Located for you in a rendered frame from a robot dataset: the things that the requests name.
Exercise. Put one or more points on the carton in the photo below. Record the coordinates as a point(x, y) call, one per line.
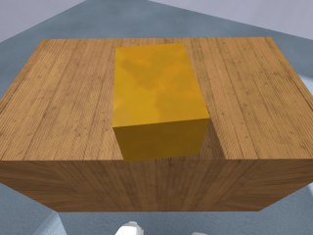
point(158, 109)

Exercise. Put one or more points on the pedestal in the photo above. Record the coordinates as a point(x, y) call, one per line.
point(58, 147)

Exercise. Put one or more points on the left robot thigh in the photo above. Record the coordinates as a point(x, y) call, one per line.
point(130, 229)

